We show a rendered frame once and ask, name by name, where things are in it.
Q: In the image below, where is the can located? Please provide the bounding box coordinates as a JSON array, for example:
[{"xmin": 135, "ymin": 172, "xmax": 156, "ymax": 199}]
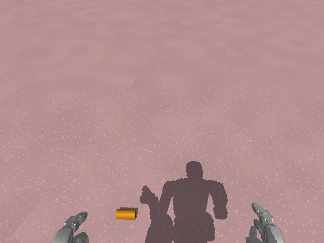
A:
[{"xmin": 116, "ymin": 209, "xmax": 136, "ymax": 220}]

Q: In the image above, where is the left robot hand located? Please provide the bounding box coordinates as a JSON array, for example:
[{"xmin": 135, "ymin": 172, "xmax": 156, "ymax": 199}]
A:
[{"xmin": 52, "ymin": 212, "xmax": 89, "ymax": 243}]

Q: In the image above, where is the right robot hand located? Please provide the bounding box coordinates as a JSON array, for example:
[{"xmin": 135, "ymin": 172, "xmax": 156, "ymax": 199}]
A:
[{"xmin": 246, "ymin": 202, "xmax": 285, "ymax": 243}]

